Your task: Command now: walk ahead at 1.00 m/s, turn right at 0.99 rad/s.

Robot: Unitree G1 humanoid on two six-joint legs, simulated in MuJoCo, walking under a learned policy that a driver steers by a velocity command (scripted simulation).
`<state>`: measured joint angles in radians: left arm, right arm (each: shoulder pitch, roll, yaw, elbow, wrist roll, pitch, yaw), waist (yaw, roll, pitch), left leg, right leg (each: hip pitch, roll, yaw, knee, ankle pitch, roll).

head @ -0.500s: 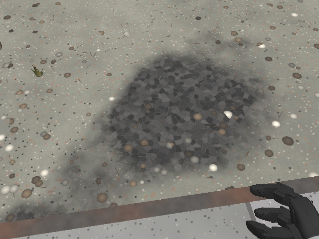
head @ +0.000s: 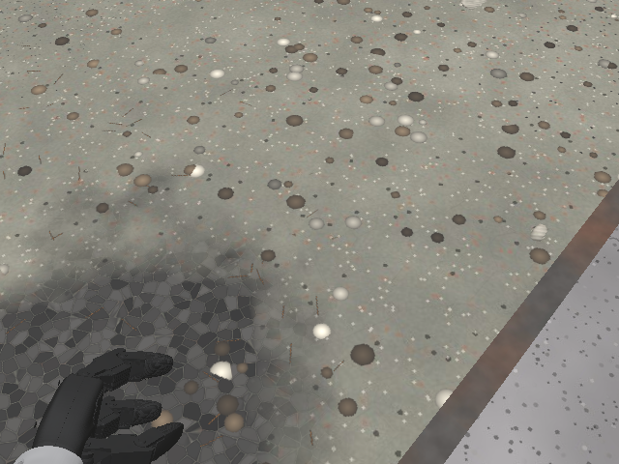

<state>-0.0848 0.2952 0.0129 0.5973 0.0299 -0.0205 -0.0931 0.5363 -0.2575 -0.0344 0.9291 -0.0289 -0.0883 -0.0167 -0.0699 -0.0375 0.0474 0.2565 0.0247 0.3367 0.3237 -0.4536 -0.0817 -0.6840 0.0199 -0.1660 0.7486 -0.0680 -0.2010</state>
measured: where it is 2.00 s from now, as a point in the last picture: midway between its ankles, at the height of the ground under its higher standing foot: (303, 387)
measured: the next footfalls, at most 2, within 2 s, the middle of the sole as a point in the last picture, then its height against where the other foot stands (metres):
right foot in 0.04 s outside the picture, level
left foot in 0.44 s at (289, 383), level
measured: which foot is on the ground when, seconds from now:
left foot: down 0.00-0.04, up 0.06-0.42, down 0.44-0.98, up 1.00-1.00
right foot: up 0.00-0.02, down 0.04-0.42, up 0.44-0.96, down 0.98-1.00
